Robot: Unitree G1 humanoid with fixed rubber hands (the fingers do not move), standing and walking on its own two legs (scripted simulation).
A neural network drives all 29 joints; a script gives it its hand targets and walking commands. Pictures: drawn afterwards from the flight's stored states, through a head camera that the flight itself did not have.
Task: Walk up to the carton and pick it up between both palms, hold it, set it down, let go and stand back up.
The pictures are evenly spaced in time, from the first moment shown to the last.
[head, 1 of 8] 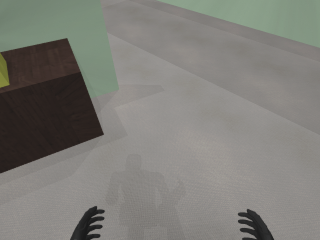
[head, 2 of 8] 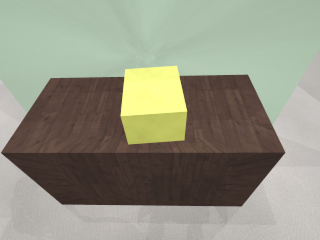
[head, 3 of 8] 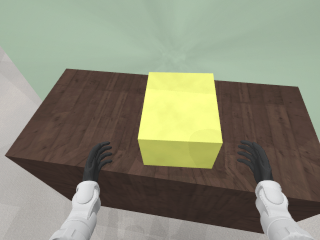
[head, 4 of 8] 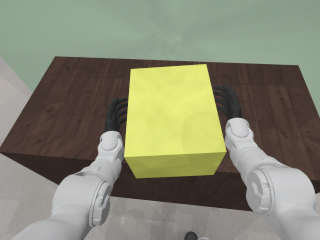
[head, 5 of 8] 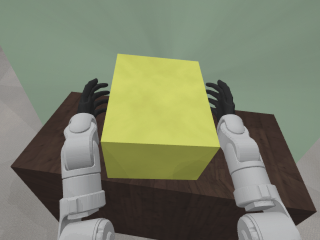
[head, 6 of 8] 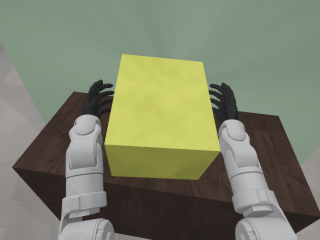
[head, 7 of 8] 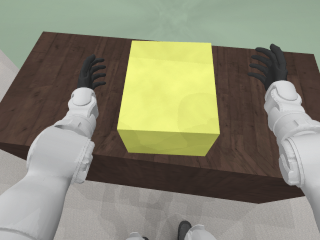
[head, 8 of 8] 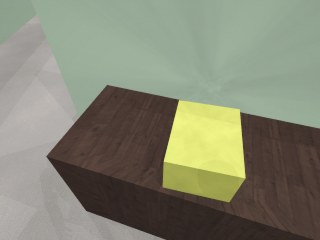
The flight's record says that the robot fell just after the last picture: no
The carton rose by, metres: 0.23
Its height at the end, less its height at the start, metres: +0.00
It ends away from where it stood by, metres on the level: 0.04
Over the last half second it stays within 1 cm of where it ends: yes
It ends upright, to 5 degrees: yes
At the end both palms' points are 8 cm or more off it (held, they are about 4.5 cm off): yes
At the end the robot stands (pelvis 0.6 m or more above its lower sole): yes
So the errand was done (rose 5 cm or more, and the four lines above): yes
